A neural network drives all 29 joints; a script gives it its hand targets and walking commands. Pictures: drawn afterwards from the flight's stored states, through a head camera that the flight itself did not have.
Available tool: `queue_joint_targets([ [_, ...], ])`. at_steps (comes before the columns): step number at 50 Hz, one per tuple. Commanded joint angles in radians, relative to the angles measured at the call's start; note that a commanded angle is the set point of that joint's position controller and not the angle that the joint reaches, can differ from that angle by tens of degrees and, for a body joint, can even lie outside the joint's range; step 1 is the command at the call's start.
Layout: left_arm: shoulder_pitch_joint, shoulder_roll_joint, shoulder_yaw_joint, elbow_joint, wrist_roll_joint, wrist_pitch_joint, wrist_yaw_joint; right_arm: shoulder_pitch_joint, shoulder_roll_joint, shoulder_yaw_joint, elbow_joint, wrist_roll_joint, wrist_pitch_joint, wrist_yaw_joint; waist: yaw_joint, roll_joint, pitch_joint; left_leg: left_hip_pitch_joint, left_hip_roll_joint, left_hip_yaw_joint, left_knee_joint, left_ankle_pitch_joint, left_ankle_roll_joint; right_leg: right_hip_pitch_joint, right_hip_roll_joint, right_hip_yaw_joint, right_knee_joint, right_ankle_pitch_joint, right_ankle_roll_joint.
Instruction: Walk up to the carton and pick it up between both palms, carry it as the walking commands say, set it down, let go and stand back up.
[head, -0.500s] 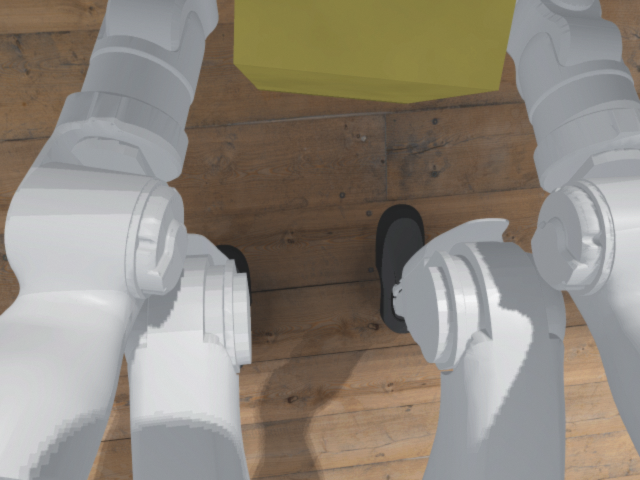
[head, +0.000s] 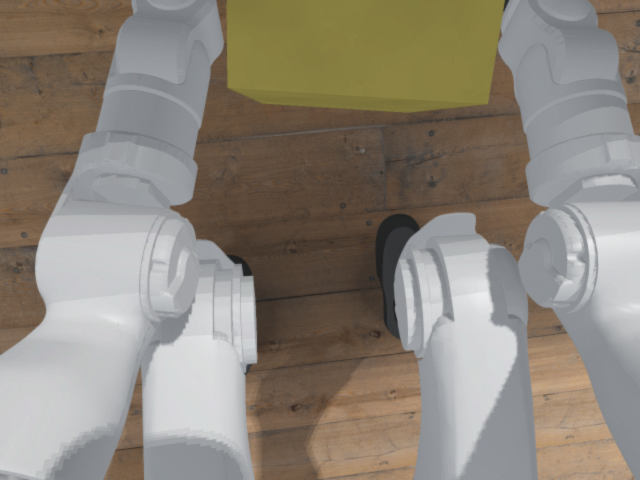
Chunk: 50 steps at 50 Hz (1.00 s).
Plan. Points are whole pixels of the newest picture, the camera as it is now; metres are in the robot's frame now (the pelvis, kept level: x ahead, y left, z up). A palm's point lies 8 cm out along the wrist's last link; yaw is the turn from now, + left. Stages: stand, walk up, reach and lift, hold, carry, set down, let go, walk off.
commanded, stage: reach and lift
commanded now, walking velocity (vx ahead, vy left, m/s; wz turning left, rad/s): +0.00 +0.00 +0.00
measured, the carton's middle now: out of the picture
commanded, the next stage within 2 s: none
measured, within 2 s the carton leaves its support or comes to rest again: neither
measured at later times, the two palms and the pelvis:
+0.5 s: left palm out of the picture +0.57 +0.06 -0.10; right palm out of the picture +0.52 -0.22 -0.11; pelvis -0.02 -0.01 +0.03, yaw +0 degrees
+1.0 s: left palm out of the picture +0.55 +0.07 -0.03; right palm out of the picture +0.50 -0.21 -0.05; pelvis -0.03 -0.01 +0.07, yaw +0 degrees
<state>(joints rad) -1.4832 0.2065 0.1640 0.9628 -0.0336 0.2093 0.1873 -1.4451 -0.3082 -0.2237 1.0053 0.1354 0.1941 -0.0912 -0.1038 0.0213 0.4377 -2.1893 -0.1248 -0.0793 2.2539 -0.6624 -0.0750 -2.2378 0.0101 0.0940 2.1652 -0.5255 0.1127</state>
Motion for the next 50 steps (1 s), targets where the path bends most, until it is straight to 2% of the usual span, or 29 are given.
queue_joint_targets([
  [1,-0.637,-1.016,-0.417,-0.222,-0.098,0.001,-0.283,-0.674,0.966,0.275,-0.342,0.092,0.001,0.288,-0.077,0.174,-1.807,0.757,-0.032,0.165,-0.245,0.439,0.019,0.722,0.089,-0.242,-0.120,0.438,-0.084],
  [7,-0.771,-0.993,-0.350,-0.300,-0.107,0.037,-0.288,-0.832,0.987,0.337,-0.445,0.123,0.057,0.292,-0.036,0.090,-1.901,0.748,-0.033,0.188,-0.283,0.349,0.055,0.861,0.075,-0.244,-0.173,0.384,-0.069],
  [8,-0.697,-1.047,-0.311,-0.194,-0.084,0.060,-0.297,-0.859,0.991,0.312,-0.409,0.089,0.065,0.291,-0.021,0.086,-1.808,0.676,-0.037,0.204,-0.289,0.303,0.050,0.816,0.077,-0.244,-0.190,0.336,-0.069],
  [9,-0.721,-1.051,-0.304,-0.254,-0.071,0.059,-0.293,-0.890,0.962,0.324,-0.462,0.093,0.065,0.294,-0.035,0.054,-1.861,0.681,-0.043,0.176,-0.293,0.335,0.059,0.846,0.079,-0.259,-0.165,0.376,-0.063],
  [10,-0.678,-1.056,-0.255,-0.182,-0.046,0.074,-0.298,-0.920,0.979,0.314,-0.455,0.073,0.065,0.291,-0.004,0.054,-1.836,0.683,-0.049,0.191,-0.294,0.321,0.061,0.832,0.086,-0.264,-0.182,0.325,-0.059],
  [13,-0.782,-1.043,-0.313,-0.317,-0.090,0.072,-0.303,-0.873,1.026,0.337,-0.493,0.078,0.098,0.291,-0.068,0.013,-2.005,0.727,-0.043,0.186,-0.310,0.328,0.051,0.966,0.088,-0.261,-0.203,0.382,-0.055],
  [14,-0.794,-1.003,-0.251,-0.278,-0.063,0.076,-0.312,-0.831,1.052,0.306,-0.366,0.038,0.115,0.287,-0.053,-0.058,-1.905,0.623,-0.047,0.198,-0.310,0.244,0.053,0.951,0.090,-0.265,-0.216,0.313,-0.052],
  [16,-0.739,-1.003,-0.247,-0.234,-0.055,0.094,-0.326,-0.858,1.046,0.335,-0.419,0.030,0.119,0.274,-0.040,-0.076,-1.895,0.601,-0.047,0.211,-0.308,0.247,0.065,0.992,0.092,-0.253,-0.234,0.321,-0.046],
  [17,-0.740,-1.041,-0.288,-0.224,-0.091,0.113,-0.333,-0.921,1.021,0.360,-0.524,0.044,0.112,0.268,-0.068,-0.058,-2.013,0.661,-0.038,0.208,-0.295,0.277,0.056,1.045,0.082,-0.249,-0.225,0.350,-0.055],
  [18,-0.656,-1.040,-0.220,-0.104,-0.017,0.126,-0.346,-0.878,1.007,0.309,-0.443,-0.002,0.116,0.267,-0.041,-0.049,-1.851,0.539,-0.044,0.209,-0.318,0.205,0.058,0.983,0.087,-0.253,-0.233,0.285,-0.053],
  [20,-0.608,-1.083,-0.228,-0.110,-0.015,0.143,-0.368,-0.838,1.033,0.329,-0.468,-0.005,0.128,0.273,-0.035,-0.004,-1.873,0.572,-0.034,0.216,-0.326,0.203,0.054,1.001,0.087,-0.220,-0.265,0.272,-0.062],
  [21,-0.619,-1.057,-0.183,-0.069,0.012,0.144,-0.376,-0.821,1.035,0.304,-0.378,-0.029,0.140,0.281,-0.018,-0.053,-1.800,0.543,-0.037,0.208,-0.345,0.164,0.062,0.949,0.088,-0.246,-0.264,0.228,-0.053],
  [23,-0.600,-1.093,-0.215,-0.109,0.018,0.150,-0.378,-0.750,1.067,0.298,-0.388,-0.044,0.146,0.299,-0.042,0.011,-1.865,0.600,-0.035,0.197,-0.353,0.241,0.051,0.941,0.095,-0.252,-0.256,0.314,-0.070],
  [24,-0.571,-1.091,-0.222,-0.152,0.011,0.154,-0.386,-0.820,1.072,0.332,-0.495,0.001,0.142,0.300,-0.017,-0.008,-1.964,0.648,-0.044,0.197,-0.355,0.283,0.057,0.991,0.101,-0.256,-0.261,0.337,-0.052],
  [25,-0.574,-1.089,-0.219,-0.159,0.021,0.149,-0.382,-0.724,1.120,0.335,-0.404,-0.021,0.157,0.307,-0.011,-0.022,-1.902,0.580,-0.044,0.205,-0.357,0.270,0.055,1.003,0.096,-0.251,-0.255,0.351,-0.053],
  [27,-0.666,-1.108,-0.293,-0.275,-0.046,0.145,-0.387,-0.803,1.118,0.394,-0.544,0.014,0.154,0.303,-0.046,-0.023,-2.132,0.675,-0.050,0.210,-0.326,0.340,0.052,1.139,0.103,-0.240,-0.253,0.429,-0.060],
  [31,-0.766,-1.087,-0.405,-0.547,-0.118,0.145,-0.349,-0.812,1.189,0.474,-0.708,0.101,0.173,0.274,-0.008,-0.018,-2.542,0.874,-0.068,0.204,-0.347,0.580,0.048,1.339,0.120,-0.234,-0.235,0.700,-0.050],
  [32,-0.718,-1.048,-0.428,-0.533,-0.116,0.155,-0.336,-0.810,1.185,0.506,-0.708,0.131,0.187,0.265,0.029,0.014,-2.528,0.898,-0.060,0.214,-0.338,0.550,0.052,1.297,0.122,-0.229,-0.235,0.649,-0.052],
  [34,-0.759,-1.019,-0.475,-0.664,-0.134,0.155,-0.318,-0.814,1.189,0.549,-0.793,0.145,0.198,0.244,0.007,-0.038,-2.615,0.978,-0.068,0.198,-0.357,0.600,0.051,1.375,0.128,-0.228,-0.251,0.707,-0.042],
  [36,-0.714,-1.002,-0.414,-0.526,-0.080,0.171,-0.316,-0.764,1.137,0.484,-0.659,0.082,0.220,0.243,0.029,-0.022,-2.349,0.825,-0.061,0.216,-0.406,0.423,0.049,1.246,0.127,-0.221,-0.303,0.517,-0.054],
  [37,-0.738,-0.976,-0.344,-0.405,-0.039,0.174,-0.327,-0.700,1.166,0.416,-0.475,0.021,0.233,0.248,0.053,-0.053,-2.079,0.661,-0.055,0.223,-0.423,0.268,0.044,1.166,0.116,-0.202,-0.341,0.380,-0.065],
  [38,-0.633,-1.002,-0.264,-0.251,0.014,0.191,-0.346,-0.763,1.097,0.370,-0.460,-0.018,0.223,0.246,0.050,-0.029,-1.895,0.579,-0.049,0.214,-0.453,0.159,0.063,1.077,0.106,-0.202,-0.366,0.266,-0.062],
  [40,-0.564,-1.039,-0.238,-0.203,0.053,0.192,-0.375,-0.748,1.148,0.373,-0.483,-0.044,0.213,0.253,0.095,-0.052,-1.884,0.536,-0.060,0.222,-0.487,0.155,0.066,1.097,0.103,-0.202,-0.383,0.254,-0.052],
  [41,-0.555,-1.037,-0.207,-0.142,0.071,0.201,-0.393,-0.679,1.128,0.321,-0.409,-0.098,0.219,0.258,0.029,-0.055,-1.796,0.470,-0.052,0.213,-0.499,0.060,0.067,1.037,0.108,-0.226,-0.390,0.159,-0.056],
  [43,-0.573,-1.140,-0.258,-0.171,0.011,0.198,-0.406,-0.808,1.168,0.393,-0.545,-0.045,0.204,0.261,-0.008,-0.071,-2.064,0.679,-0.066,0.212,-0.498,0.194,0.068,1.161,0.104,-0.249,-0.385,0.282,-0.036],
  [47,-0.725,-1.169,-0.373,-0.448,-0.088,0.193,-0.389,-0.760,1.188,0.437,-0.652,0.001,0.221,0.260,-0.036,0.004,-2.476,0.893,-0.069,0.202,-0.462,0.395,0.044,1.263,0.120,-0.239,-0.370,0.459,-0.062],
  [48,-0.664,-1.174,-0.347,-0.330,-0.059,0.209,-0.386,-0.778,1.170,0.427,-0.595,0.004,0.226,0.265,-0.020,0.016,-2.367,0.863,-0.066,0.198,-0.476,0.322,0.040,1.207,0.114,-0.242,-0.384,0.385,-0.070],
  [49,-0.624,-1.174,-0.297,-0.232,-0.025,0.217,-0.390,-0.708,1.085,0.347,-0.458,-0.064,0.230,0.273,-0.093,-0.001,-2.120,0.733,-0.058,0.182,-0.486,0.250,0.038,1.069,0.104,-0.256,-0.393,0.309,-0.086],
  [50,-0.588,-1.200,-0.286,-0.210,-0.028,0.218,-0.389,-0.770,1.137,0.369,-0.551,-0.043,0.221,0.271,-0.056,-0.001,-2.139,0.766,-0.067,0.190,-0.509,0.253,0.052,1.110,0.109,-0.256,-0.416,0.301,-0.079],
])
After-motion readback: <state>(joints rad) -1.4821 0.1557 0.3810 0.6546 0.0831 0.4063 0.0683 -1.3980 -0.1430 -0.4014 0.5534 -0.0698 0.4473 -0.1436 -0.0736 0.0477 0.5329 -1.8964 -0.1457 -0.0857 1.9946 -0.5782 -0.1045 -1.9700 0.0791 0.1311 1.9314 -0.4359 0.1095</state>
